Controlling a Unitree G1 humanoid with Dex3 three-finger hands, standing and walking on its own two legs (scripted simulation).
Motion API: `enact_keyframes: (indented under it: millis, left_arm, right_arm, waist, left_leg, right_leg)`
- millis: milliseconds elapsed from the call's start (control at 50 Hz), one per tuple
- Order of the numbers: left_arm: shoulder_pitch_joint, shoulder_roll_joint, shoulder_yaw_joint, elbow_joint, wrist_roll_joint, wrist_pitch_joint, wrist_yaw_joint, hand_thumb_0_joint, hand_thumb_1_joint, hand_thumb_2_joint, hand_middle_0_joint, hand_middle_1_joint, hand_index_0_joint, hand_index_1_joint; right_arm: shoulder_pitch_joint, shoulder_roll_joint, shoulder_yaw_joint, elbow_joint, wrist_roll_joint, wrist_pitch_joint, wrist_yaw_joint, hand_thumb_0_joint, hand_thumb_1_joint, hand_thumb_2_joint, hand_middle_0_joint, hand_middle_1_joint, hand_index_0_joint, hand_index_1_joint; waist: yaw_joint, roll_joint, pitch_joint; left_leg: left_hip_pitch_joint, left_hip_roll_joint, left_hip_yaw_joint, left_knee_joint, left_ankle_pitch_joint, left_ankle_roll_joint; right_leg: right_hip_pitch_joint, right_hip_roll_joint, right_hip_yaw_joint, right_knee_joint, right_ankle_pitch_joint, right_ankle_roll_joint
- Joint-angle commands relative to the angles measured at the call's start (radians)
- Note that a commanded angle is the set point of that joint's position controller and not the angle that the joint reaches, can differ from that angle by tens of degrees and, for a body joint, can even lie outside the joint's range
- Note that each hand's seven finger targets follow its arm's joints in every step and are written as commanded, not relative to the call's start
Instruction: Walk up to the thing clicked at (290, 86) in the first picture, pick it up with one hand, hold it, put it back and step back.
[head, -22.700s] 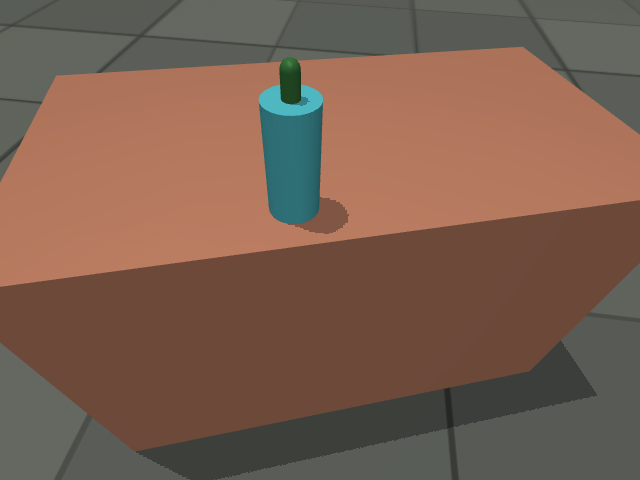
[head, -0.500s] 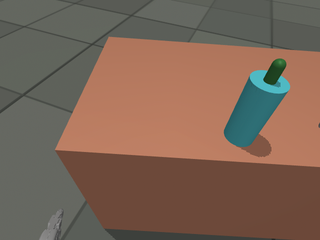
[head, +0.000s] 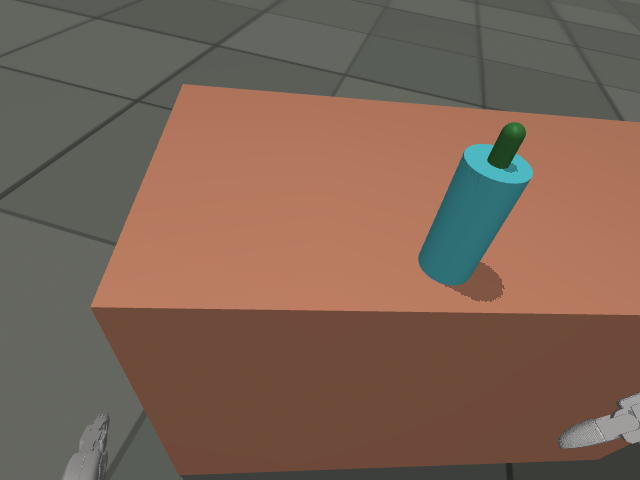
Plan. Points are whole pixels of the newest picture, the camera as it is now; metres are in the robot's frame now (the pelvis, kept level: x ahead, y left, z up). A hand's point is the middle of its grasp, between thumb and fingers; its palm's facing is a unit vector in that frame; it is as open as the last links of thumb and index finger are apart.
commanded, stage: sink last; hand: right
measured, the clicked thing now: (475, 205) +0.44 -0.22 +0.15
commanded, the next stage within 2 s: home in 0.36 s
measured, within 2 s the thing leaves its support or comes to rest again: neither
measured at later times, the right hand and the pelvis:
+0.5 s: hand out of the picture +0.17 -0.26 +0.26, palm faces +0.55 +0.66 -0.51, open 17.5 cm; pelvis -0.02 +0.01 +0.00, yaw -1 degrees
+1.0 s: hand (498, 435) +0.18 -0.21 +0.03, palm faces +0.18 +0.93 -0.31, open 17.6 cm; pelvis +0.01 +0.00 +0.00, yaw +1 degrees
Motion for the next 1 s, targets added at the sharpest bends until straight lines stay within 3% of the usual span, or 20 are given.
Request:
enact_keyframes:
  millis: [0, 20, 60, 120, 200, 300, 380, 400, 440, 480, 520, 580, 640, 660, 680, 740, 780, 860, 920, 980]
  left_arm:
    - [-0.011, 0.174, 0.117, -0.139, -0.007, -0.063, 0.023, 0.000, -0.521, 0.055, -0.054, -0.053, -0.052, -0.053]
    - [-0.012, 0.170, 0.119, -0.152, -0.010, -0.068, 0.023, 0.000, -0.519, 0.054, -0.053, -0.053, -0.052, -0.053]
    - [0.005, 0.162, 0.129, -0.103, -0.013, -0.066, 0.018, 0.000, -0.513, 0.052, -0.052, -0.052, -0.053, -0.051]
    - [-0.016, 0.088, 0.069, -0.037, -0.015, -0.072, 0.002, 0.000, -0.507, 0.046, -0.051, -0.049, -0.053, -0.046]
    - [-0.150, 0.042, 0.008, 0.001, -0.003, -0.096, -0.005, 0.000, -0.527, 0.053, -0.052, -0.045, -0.048, -0.048]
    - [-0.281, 0.134, 0.062, 0.029, 0.017, -0.126, 0.015, 0.000, -0.547, 0.065, -0.053, -0.044, -0.044, -0.052]
    - [-0.290, 0.141, 0.051, -0.021, 0.023, -0.132, 0.021, 0.000, -0.557, 0.078, -0.054, -0.047, -0.044, -0.058]
    - [-0.270, 0.137, 0.048, -0.023, 0.022, -0.134, 0.023, 0.000, -0.560, 0.080, -0.056, -0.048, -0.044, -0.059]
    - [-0.206, 0.125, 0.027, -0.104, 0.015, -0.135, 0.027, 0.000, -0.561, 0.085, -0.057, -0.051, -0.044, -0.064]
    - [-0.124, 0.112, 0.004, -0.135, 0.006, -0.129, 0.022, 0.000, -0.401, 0.245, -0.099, -0.138, -0.101, -0.136]
    - [-0.056, 0.050, -0.056, -0.140, -0.007, -0.123, 0.009, 0.000, -0.241, 0.384, -0.107, -0.150, -0.109, -0.149]
    - [-0.031, -0.018, -0.119, -0.080, -0.017, -0.110, -0.012, 0.000, -0.001, 0.427, -0.115, -0.163, -0.116, -0.162]
    - [-0.049, 0.014, -0.098, -0.016, -0.015, -0.111, -0.027, 0.000, 0.221, 0.511, -0.130, -0.186, -0.131, -0.185]
    - [-0.085, 0.079, -0.047, -0.048, -0.013, -0.116, -0.025, 0.000, 0.250, 0.527, -0.133, -0.191, -0.134, -0.190]
    - [-0.045, 0.063, -0.046, 0.045, -0.009, -0.110, -0.028, 0.000, 0.330, 0.577, -0.142, -0.205, -0.143, -0.204]
    - [-0.116, 0.137, 0.021, 0.038, 0.003, -0.118, -0.026, 0.000, 0.399, 0.615, -0.149, -0.216, -0.150, -0.215]
    - [-0.185, 0.144, 0.019, -0.040, 0.015, -0.119, -0.024, 0.000, 0.447, 0.645, -0.153, -0.226, -0.156, -0.224]
    - [-0.284, 0.055, -0.075, -0.089, 0.021, -0.099, -0.009, 0.000, 0.736, 0.850, -0.190, -0.285, -0.192, -0.283]
    - [-0.266, 0.013, -0.123, -0.046, 0.017, -0.081, 0.005, 0.000, 0.896, 0.904, -0.200, -0.300, -0.201, -0.299]
    - [-0.215, 0.045, -0.106, 0.000, 0.020, -0.075, 0.015, 0.000, 0.898, 0.904, -0.201, -0.301, -0.201, -0.300]
  right_arm:
    - [-0.120, -0.136, -0.075, -0.102, 0.006, -0.061, -0.008, 0.000, 0.558, -0.054, 0.052, 0.060, 0.054, 0.060]
    - [-0.103, -0.150, -0.097, -0.075, 0.010, -0.063, -0.006, 0.000, 0.573, -0.053, 0.050, 0.061, 0.054, 0.061]
    - [-0.100, -0.137, -0.079, -0.081, 0.010, -0.069, 0.002, 0.000, 0.590, -0.052, 0.048, 0.062, 0.053, 0.062]
    - [-0.147, -0.160, -0.083, -0.109, 0.012, -0.097, 0.010, 0.000, 0.610, -0.049, 0.047, 0.063, 0.052, 0.063]
    - [-0.198, -0.229, -0.138, -0.113, 0.013, -0.144, -0.001, 0.000, 0.604, -0.047, 0.049, 0.062, 0.052, 0.062]
    - [-0.185, -0.336, -0.266, -0.095, 0.003, -0.180, -0.035, 0.000, 0.586, -0.048, 0.052, 0.060, 0.053, 0.060]
    - [-0.201, -0.333, -0.284, 0.009, -0.008, -0.197, -0.045, 0.000, 0.553, -0.054, 0.052, 0.060, 0.054, 0.060]
    - [-0.219, -0.277, -0.238, 0.046, -0.008, -0.199, -0.039, 0.000, 0.530, -0.058, 0.054, 0.060, 0.055, 0.060]
    - [-0.162, -0.239, -0.213, 0.138, -0.009, -0.195, -0.029, 0.000, 0.506, -0.063, 0.054, 0.060, 0.055, 0.060]
    - [-0.146, -0.188, -0.150, 0.158, -0.005, -0.192, -0.012, 0.000, 0.592, -0.033, 0.049, 0.046, 0.049, 0.046]
    - [-0.156, -0.181, -0.127, 0.151, 0.002, -0.193, 0.003, 0.000, 0.591, -0.033, 0.049, 0.046, 0.049, 0.046]
    - [-0.156, -0.153, -0.074, 0.087, 0.007, -0.185, 0.019, 0.000, 0.592, -0.031, 0.048, 0.046, 0.048, 0.046]
    - [-0.155, -0.113, -0.001, 0.006, 0.010, -0.166, 0.027, 0.000, 0.541, -0.062, 0.054, 0.055, 0.054, 0.055]
    - [-0.122, -0.145, -0.030, -0.043, 0.005, -0.161, 0.023, 0.000, 0.556, -0.054, 0.053, 0.052, 0.053, 0.052]
    - [-0.146, -0.096, 0.031, -0.010, 0.002, -0.150, 0.027, 0.000, 0.525, -0.073, 0.056, 0.058, 0.056, 0.058]
    - [-0.052, -0.080, 0.037, 0.000, -0.010, -0.124, 0.025, 0.000, 0.534, -0.068, 0.055, 0.056, 0.055, 0.056]
    - [0.041, -0.066, 0.041, 0.064, -0.017, -0.109, 0.019, 0.000, 0.560, -0.053, 0.053, 0.052, 0.053, 0.052]
    - [0.098, 0.014, 0.157, 0.220, -0.036, -0.092, 0.006, 0.000, 0.597, -0.030, 0.048, 0.045, 0.048, 0.045]
    - [0.056, 0.046, 0.241, 0.316, -0.049, -0.072, 0.000, 0.000, 0.607, -0.022, 0.047, 0.043, 0.047, 0.043]
    - [0.023, 0.060, 0.293, 0.400, -0.056, -0.050, -0.001, 0.000, 0.611, -0.011, 0.045, 0.040, 0.045, 0.040]
  waist:
    - [0.034, 0.149, -0.022]
    - [0.034, 0.157, 0.019]
    - [0.033, 0.115, 0.054]
    - [0.015, 0.057, 0.110]
    - [-0.010, 0.006, 0.120]
    - [-0.043, -0.014, -0.071]
    - [-0.032, 0.107, -0.113]
    - [-0.021, 0.148, -0.100]
    - [-0.007, 0.237, -0.095]
    - [0.001, 0.249, -0.042]
    - [-0.005, 0.206, 0.027]
    - [-0.014, 0.083, 0.063]
    - [0.002, -0.069, 0.071]
    - [0.001, -0.101, 0.019]
    - [0.022, -0.120, 0.041]
    - [0.021, -0.090, -0.022]
    - [0.000, 0.037, -0.110]
    - [-0.014, 0.160, -0.155]
    - [0.007, 0.140, -0.119]
    - [0.041, 0.081, -0.086]
  left_leg:
    - [-0.091, 0.006, 0.013, -0.106, 0.205, -0.025]
    - [-0.110, 0.006, 0.012, -0.120, 0.162, -0.022]
    - [-0.139, 0.005, 0.012, -0.137, 0.096, -0.013]
    - [-0.162, 0.010, 0.006, -0.157, 0.007, -0.001]
    - [-0.166, 0.043, -0.048, -0.198, -0.114, -0.002]
    - [-0.046, 0.042, -0.053, -0.159, 0.032, -0.004]
    - [0.004, 0.040, -0.041, -0.154, 0.111, -0.021]
    - [0.000, 0.038, -0.036, -0.158, 0.097, -0.024]
    - [-0.006, 0.040, -0.038, -0.169, 0.126, -0.037]
    - [-0.049, 0.022, -0.013, -0.169, 0.123, -0.030]
    - [-0.082, 0.011, 0.004, -0.174, 0.089, -0.017]
    - [-0.088, -0.003, 0.020, -0.159, 0.098, -0.004]
    - [-0.071, -0.005, 0.022, -0.131, 0.154, 0.012]
    - [-0.055, -0.007, 0.024, -0.114, 0.204, 0.017]
    - [-0.074, -0.013, 0.025, -0.111, 0.204, 0.020]
    - [-0.064, -0.027, 0.040, -0.103, 0.210, 0.023]
    - [-0.004, -0.029, 0.048, -0.105, 0.250, 0.017]
    - [0.039, -0.015, 0.040, -0.090, 0.355, -0.003]
    - [-0.001, -0.008, 0.027, -0.098, 0.305, -0.005]
    - [-0.051, -0.008, 0.022, -0.105, 0.248, 0.003]
  right_leg:
    - [0.119, 0.004, -0.025, -0.078, 0.149, -0.038]
    - [0.111, 0.007, -0.026, -0.088, 0.118, -0.038]
    - [0.106, 0.010, -0.029, -0.115, 0.066, -0.034]
    - [0.072, 0.018, -0.032, -0.133, -0.004, -0.027]
    - [0.023, 0.025, -0.031, -0.120, -0.074, -0.018]
    - [0.050, 0.018, -0.014, -0.091, 0.046, -0.017]
    - [0.068, 0.011, -0.006, -0.080, 0.107, -0.023]
    - [0.077, 0.007, -0.006, -0.086, 0.101, -0.023]
    - [0.104, 0.005, -0.011, -0.089, 0.132, -0.029]
    - [0.135, 0.003, -0.017, -0.113, 0.138, -0.030]
    - [0.139, 0.005, -0.023, -0.140, 0.119, -0.028]
    - [0.113, 0.007, -0.032, -0.172, 0.095, -0.026]
    - [0.093, 0.003, -0.026, -0.181, 0.120, -0.012]
    - [0.115, -0.001, -0.024, -0.173, 0.177, -0.005]
    - [0.119, -0.007, -0.018, -0.166, 0.184, -0.002]
    - [0.137, -0.022, -0.003, -0.142, 0.225, 0.005]
    - [0.147, -0.024, 0.005, -0.114, 0.266, -0.004]
    - [0.148, -0.016, -0.001, -0.080, 0.348, -0.022]
    - [0.127, -0.011, -0.014, -0.091, 0.281, -0.026]
    - [0.123, -0.006, -0.025, -0.104, 0.214, -0.022]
